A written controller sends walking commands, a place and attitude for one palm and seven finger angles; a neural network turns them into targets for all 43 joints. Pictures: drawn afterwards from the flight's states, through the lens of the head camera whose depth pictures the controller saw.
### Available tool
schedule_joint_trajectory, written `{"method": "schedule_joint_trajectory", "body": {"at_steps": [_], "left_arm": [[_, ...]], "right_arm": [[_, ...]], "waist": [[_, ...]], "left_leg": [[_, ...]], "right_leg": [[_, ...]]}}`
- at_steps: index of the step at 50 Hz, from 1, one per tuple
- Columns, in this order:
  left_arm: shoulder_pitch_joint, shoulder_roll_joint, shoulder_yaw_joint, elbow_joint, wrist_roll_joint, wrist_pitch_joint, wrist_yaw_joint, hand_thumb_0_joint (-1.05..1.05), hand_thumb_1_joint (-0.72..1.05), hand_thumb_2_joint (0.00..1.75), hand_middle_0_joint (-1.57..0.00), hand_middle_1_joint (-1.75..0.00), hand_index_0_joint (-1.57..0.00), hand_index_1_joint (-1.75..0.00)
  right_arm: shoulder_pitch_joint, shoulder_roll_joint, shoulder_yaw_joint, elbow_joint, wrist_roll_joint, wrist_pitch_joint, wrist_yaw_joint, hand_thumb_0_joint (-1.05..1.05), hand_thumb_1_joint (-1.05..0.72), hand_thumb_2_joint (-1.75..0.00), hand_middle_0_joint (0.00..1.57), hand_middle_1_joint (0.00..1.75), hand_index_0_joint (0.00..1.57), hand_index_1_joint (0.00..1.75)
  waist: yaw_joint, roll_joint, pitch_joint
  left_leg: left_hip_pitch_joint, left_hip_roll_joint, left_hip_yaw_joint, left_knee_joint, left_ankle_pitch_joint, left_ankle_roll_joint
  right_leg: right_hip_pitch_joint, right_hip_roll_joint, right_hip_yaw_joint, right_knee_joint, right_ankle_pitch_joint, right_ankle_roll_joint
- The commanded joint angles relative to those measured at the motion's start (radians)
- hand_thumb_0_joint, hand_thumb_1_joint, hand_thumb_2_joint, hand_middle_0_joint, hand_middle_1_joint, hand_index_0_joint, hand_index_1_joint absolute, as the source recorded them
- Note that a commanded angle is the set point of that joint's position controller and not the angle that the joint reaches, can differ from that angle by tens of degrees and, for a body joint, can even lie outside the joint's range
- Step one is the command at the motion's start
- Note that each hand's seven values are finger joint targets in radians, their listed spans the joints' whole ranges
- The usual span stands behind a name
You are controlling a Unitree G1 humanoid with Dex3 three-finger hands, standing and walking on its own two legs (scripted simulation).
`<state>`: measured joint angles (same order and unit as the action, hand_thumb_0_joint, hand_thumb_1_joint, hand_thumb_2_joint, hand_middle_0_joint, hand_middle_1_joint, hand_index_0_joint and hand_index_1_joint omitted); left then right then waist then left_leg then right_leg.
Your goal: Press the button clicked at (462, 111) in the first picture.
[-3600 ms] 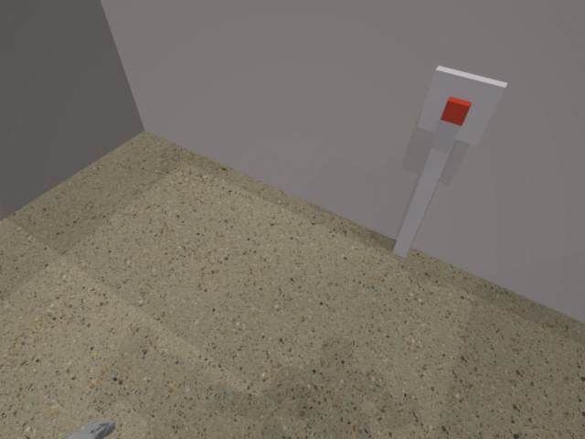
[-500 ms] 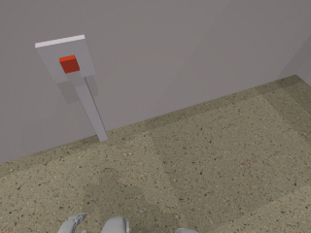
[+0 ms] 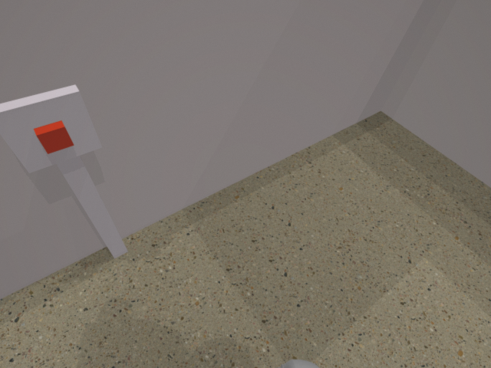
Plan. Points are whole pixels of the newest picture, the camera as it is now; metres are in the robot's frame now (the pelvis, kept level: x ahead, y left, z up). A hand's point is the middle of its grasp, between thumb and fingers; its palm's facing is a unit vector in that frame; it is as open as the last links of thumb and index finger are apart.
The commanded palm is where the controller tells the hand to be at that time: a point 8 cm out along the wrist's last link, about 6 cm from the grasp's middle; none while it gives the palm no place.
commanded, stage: walk to a spot facing it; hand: left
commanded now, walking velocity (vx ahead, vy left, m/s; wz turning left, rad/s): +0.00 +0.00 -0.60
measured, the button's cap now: (54, 136) +0.57 +0.50 -0.05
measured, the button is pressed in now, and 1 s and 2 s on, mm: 0 0 0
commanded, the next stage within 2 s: turn to face it in 1.40 s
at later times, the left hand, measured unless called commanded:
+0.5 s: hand (188, 366) +0.15 +0.10 -0.15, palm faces -0.28 -0.92 -0.27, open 7.4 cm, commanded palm none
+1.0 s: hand (176, 361) +0.16 +0.13 -0.17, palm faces -0.52 -0.82 -0.23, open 7.4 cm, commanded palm none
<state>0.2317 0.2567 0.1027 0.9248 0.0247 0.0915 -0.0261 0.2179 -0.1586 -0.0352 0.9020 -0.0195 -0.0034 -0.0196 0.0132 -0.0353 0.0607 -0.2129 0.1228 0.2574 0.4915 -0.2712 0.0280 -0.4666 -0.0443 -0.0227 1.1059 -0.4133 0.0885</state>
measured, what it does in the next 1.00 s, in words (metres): steps on the spot, turning right: right foot, then left foot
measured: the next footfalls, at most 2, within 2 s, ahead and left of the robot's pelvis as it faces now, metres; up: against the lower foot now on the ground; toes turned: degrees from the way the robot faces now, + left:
right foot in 0.20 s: +0.02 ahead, -0.14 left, +0.00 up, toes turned -15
left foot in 0.72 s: +0.08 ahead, +0.07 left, +0.00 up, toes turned -23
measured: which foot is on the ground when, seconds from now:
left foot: down 0.00-0.20, up 0.22-0.70, down 0.72-1.00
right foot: up 0.00-0.18, down 0.20-0.72, up 0.74-1.00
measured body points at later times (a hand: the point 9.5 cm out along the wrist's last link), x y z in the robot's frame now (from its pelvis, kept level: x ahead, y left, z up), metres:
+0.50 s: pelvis -0.02 -0.06 +0.00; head +0.00 -0.09 +0.44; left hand +0.16 +0.15 -0.13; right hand -0.03 -0.32 -0.16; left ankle +0.04 +0.10 -0.67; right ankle -0.02 -0.13 -0.74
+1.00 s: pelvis -0.02 -0.02 +0.00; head +0.02 -0.02 +0.45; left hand +0.18 +0.17 -0.15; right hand -0.10 -0.26 -0.14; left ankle +0.04 +0.08 -0.74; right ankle -0.11 -0.12 -0.68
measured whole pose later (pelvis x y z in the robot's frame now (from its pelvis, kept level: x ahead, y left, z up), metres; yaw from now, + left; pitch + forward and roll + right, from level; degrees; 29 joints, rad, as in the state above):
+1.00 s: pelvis -0.02 -0.02 +0.00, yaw -36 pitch +0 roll -1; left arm 0.21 0.26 0.10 0.93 0.02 0.09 -0.03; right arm 0.21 -0.19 -0.04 0.89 -0.02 0.01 -0.02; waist 0.01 -0.02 0.08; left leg -0.21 0.12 0.19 0.50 -0.28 -0.01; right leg -0.43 -0.03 -0.03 0.99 -0.45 0.08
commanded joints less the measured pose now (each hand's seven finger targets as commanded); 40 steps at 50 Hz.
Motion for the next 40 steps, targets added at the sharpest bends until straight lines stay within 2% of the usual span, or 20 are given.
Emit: {"method": "schedule_joint_trajectory", "body": {"at_steps": [1,5,6,8,9,10,11,12,13,15,17,22,29,32,34,35,36,37,38,40], "left_arm": [[-0.106,0.017,0.0,-0.106,-0.004,-0.031,-0.006,0.0,0.9,0.9,-0.2,-0.3,-0.2,-0.3],[-0.115,0.008,-0.006,-0.107,-0.002,-0.044,-0.003,0.0,0.9,0.9,-0.2,-0.3,-0.2,-0.3],[-0.107,0.005,-0.006,-0.107,-0.003,-0.05,-0.001,0.0,0.9,0.9,-0.2,-0.3,-0.2,-0.3],[-0.046,0.026,-0.001,-0.09,-0.003,-0.061,0.006,0.0,0.9,0.9,-0.2,-0.3,-0.2,-0.3],[0.024,0.079,0.007,-0.071,0.0,-0.074,0.014,0.0,0.9,0.9,-0.2,-0.3,-0.2,-0.3],[0.071,0.206,0.026,-0.059,0.01,-0.089,0.03,0.0,0.9,0.9,-0.2,-0.3,-0.2,-0.3],[0.115,0.241,0.033,-0.048,-0.011,-0.08,0.041,0.0,0.9,0.9,-0.2,-0.3,-0.2,-0.3],[0.082,0.235,0.041,-0.052,-0.012,-0.079,0.049,0.0,0.9,0.9,-0.2,-0.3,-0.2,-0.3],[0.022,0.199,0.032,-0.066,-0.012,-0.079,0.051,0.0,0.9,0.9,-0.2,-0.3,-0.2,-0.3],[-0.075,0.133,0.011,-0.091,-0.015,-0.08,0.049,0.0,0.9,0.9,-0.2,-0.3,-0.2,-0.3],[-0.074,0.133,0.003,-0.093,-0.013,-0.086,0.044,0.0,0.9,0.9,-0.2,-0.3,-0.2,-0.3],[-0.043,0.149,0.007,-0.086,-0.011,-0.083,0.038,0.0,0.9,0.9,-0.2,-0.3,-0.2,-0.3],[-0.025,0.173,0.017,-0.088,-0.003,-0.073,0.038,0.0,0.9,0.9,-0.2,-0.3,-0.2,-0.3],[-0.064,0.179,0.022,-0.101,-0.002,-0.065,0.039,0.0,0.9,0.9,-0.2,-0.3,-0.2,-0.3],[-0.084,0.167,0.018,-0.104,-0.011,-0.059,0.037,0.0,0.9,0.9,-0.2,-0.3,-0.2,-0.3],[-0.089,0.134,0.012,-0.109,-0.016,-0.056,0.033,0.0,0.9,0.9,-0.2,-0.3,-0.2,-0.3],[-0.056,0.071,0.004,-0.127,-0.023,-0.053,0.023,0.0,0.9,0.9,-0.2,-0.3,-0.2,-0.3],[-0.047,0.079,0.008,-0.135,-0.009,-0.056,0.016,0.0,0.9,0.9,-0.2,-0.3,-0.2,-0.3],[-0.037,0.11,0.02,-0.105,0.005,-0.046,0.016,0.0,0.9,0.9,-0.2,-0.3,-0.2,-0.3],[-0.017,0.107,0.032,-0.086,0.005,-0.042,-0.003,0.0,0.9,0.9,-0.2,-0.3,-0.2,-0.3]], "right_arm": [[0.083,-0.214,-0.065,-0.018,-0.005,-0.01,-0.011,0.0,-0.9,-0.9,0.2,0.3,0.2,0.3],[0.077,-0.235,-0.08,0.001,-0.009,-0.005,-0.002,0.0,-0.9,-0.9,0.2,0.3,0.2,0.3],[0.072,-0.24,-0.083,0.001,-0.011,-0.005,-0.001,0.0,-0.9,-0.9,0.2,0.3,0.2,0.3],[0.062,-0.237,-0.083,0.001,-0.006,-0.002,0.005,0.0,-0.9,-0.9,0.2,0.3,0.2,0.3],[0.067,-0.22,-0.078,-0.006,0.002,0.001,0.011,0.0,-0.9,-0.9,0.2,0.3,0.2,0.3],[0.065,-0.135,-0.056,-0.051,0.004,0.008,0.017,0.0,-0.9,-0.9,0.2,0.3,0.2,0.3],[-0.003,-0.14,-0.048,-0.085,0.003,0.025,0.007,0.0,-0.9,-0.9,0.2,0.3,0.2,0.3],[-0.026,-0.134,-0.044,-0.086,0.003,0.031,-0.004,0.0,-0.9,-0.9,0.2,0.3,0.2,0.3],[-0.029,-0.153,-0.048,-0.074,0.001,0.034,-0.007,0.0,-0.9,-0.9,0.2,0.3,0.2,0.3],[-0.003,-0.159,-0.051,-0.036,-0.004,0.035,-0.001,0.0,-0.9,-0.9,0.2,0.3,0.2,0.3],[0.019,-0.156,-0.051,-0.021,-0.007,0.041,-0.001,0.0,-0.9,-0.9,0.2,0.3,0.2,0.3],[-0.02,-0.163,-0.05,-0.04,-0.005,0.042,-0.002,0.0,-0.9,-0.9,0.2,0.3,0.2,0.3],[-0.087,-0.163,-0.044,-0.085,0.007,0.03,-0.006,0.0,-0.9,-0.9,0.2,0.3,0.2,0.3],[-0.033,-0.153,-0.042,-0.087,0.015,0.022,-0.012,0.0,-0.9,-0.9,0.2,0.3,0.2,0.3],[0.034,-0.159,-0.041,-0.068,0.019,0.011,-0.019,0.0,-0.9,-0.9,0.2,0.3,0.2,0.3],[0.064,-0.188,-0.044,-0.063,0.017,0.003,-0.024,0.0,-0.9,-0.9,0.2,0.3,0.2,0.3],[0.056,-0.276,-0.055,-0.079,0.003,-0.002,-0.024,0.0,-0.9,-0.9,0.2,0.3,0.2,0.3],[0.033,-0.318,-0.06,-0.106,0.0,0.004,-0.02,0.0,-0.9,-0.9,0.2,0.3,0.2,0.3],[-0.016,-0.271,-0.051,-0.107,-0.005,-0.001,-0.022,0.0,-0.9,-0.9,0.2,0.3,0.2,0.3],[-0.105,-0.22,-0.035,-0.131,-0.004,-0.005,-0.023,0.0,-0.9,-0.9,0.2,0.3,0.2,0.3]], "waist": [[-0.064,0.224,-0.071],[-0.068,0.253,-0.088],[-0.062,0.268,-0.103],[-0.022,0.218,-0.125],[0.019,0.089,-0.161],[0.043,-0.268,-0.156],[0.074,-0.222,-0.161],[0.055,-0.255,-0.156],[0.035,-0.224,-0.115],[-0.012,-0.093,-0.09],[-0.021,-0.084,-0.084],[-0.002,-0.077,-0.073],[0.015,-0.101,-0.093],[-0.012,-0.115,-0.116],[-0.044,-0.1,-0.136],[-0.061,-0.008,-0.143],[-0.049,0.273,-0.135],[-0.038,0.321,-0.09],[-0.028,0.275,-0.076],[0.017,0.193,-0.032]], "left_leg": [[0.165,0.267,-0.142,-0.152,0.404,0.099],[0.156,0.285,-0.096,-0.097,0.421,0.087],[0.16,0.29,-0.086,-0.068,0.445,0.077],[0.077,0.273,-0.028,0.041,0.388,0.016],[-0.027,0.239,0.007,0.207,0.293,-0.042],[-0.35,0.089,0.027,0.444,-0.253,-0.108],[-0.407,0.033,-0.129,0.601,-0.385,-0.112],[-0.436,0.025,-0.206,0.667,-0.344,-0.109],[-0.449,0.029,-0.24,0.699,-0.277,-0.111],[-0.392,0.039,-0.239,0.674,-0.129,-0.125],[-0.347,0.018,-0.229,0.64,-0.098,-0.134],[-0.341,-0.009,-0.239,0.567,-0.089,-0.139],[-0.247,-0.061,-0.249,0.363,-0.149,-0.114],[-0.134,-0.089,-0.244,0.198,-0.14,-0.092],[0.031,-0.098,-0.234,-0.024,-0.007,-0.079],[0.151,-0.025,-0.29,-0.129,0.025,-0.057],[0.228,0.207,-0.527,-0.237,0.032,0.015],[0.116,0.365,-0.616,-0.262,0.08,0.106],[0.023,0.33,-0.572,-0.275,0.032,0.099],[-0.046,0.229,-0.402,-0.249,0.078,0.077]], "right_leg": [[-0.066,-0.024,-0.039,-0.131,-0.032,-0.012],[0.023,0.001,-0.086,-0.302,-0.046,-0.04],[0.05,0.005,-0.087,-0.363,-0.034,-0.051],[0.212,0.018,-0.104,-0.553,0.134,-0.074],[0.38,-0.037,-0.029,-0.691,0.273,-0.104],[0.549,-0.299,0.348,-0.765,0.587,-0.204],[0.476,-0.385,0.395,-0.738,0.793,-0.291],[0.453,-0.331,0.392,-0.745,0.764,-0.292],[0.421,-0.3,0.368,-0.752,0.675,-0.287],[0.359,-0.206,0.24,-0.741,0.626,-0.253],[0.314,-0.181,0.226,-0.75,0.632,-0.244],[0.307,-0.165,0.3,-0.772,0.499,-0.26],[0.296,-0.16,0.429,-0.755,0.484,-0.288],[0.258,-0.142,0.464,-0.722,0.509,-0.268],[0.177,-0.092,0.455,-0.662,0.483,-0.211],[0.07,-0.021,0.395,-0.582,0.367,-0.163],[-0.105,0.12,0.243,-0.395,0.062,-0.103],[-0.132,0.12,0.1,-0.152,-0.162,-0.061],[-0.104,0.083,0.128,-0.015,-0.121,-0.044],[-0.092,0.049,0.093,0.104,-0.023,-0.035]]}}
